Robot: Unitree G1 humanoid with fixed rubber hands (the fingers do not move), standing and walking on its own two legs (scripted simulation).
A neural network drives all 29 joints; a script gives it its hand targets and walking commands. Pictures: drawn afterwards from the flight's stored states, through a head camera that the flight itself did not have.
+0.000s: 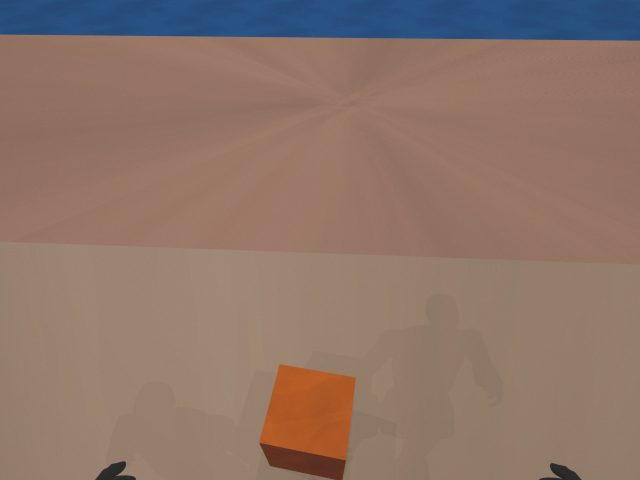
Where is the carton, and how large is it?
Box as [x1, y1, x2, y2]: [259, 364, 355, 479]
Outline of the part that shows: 280,364 259,442 269,464 277,467 334,479 341,479 346,455 355,377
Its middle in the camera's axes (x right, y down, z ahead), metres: -0.02 +0.50 +1.06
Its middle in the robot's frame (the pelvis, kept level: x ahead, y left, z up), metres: +0.38 +0.05 -0.66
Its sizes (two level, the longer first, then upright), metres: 0.210 0.200 0.250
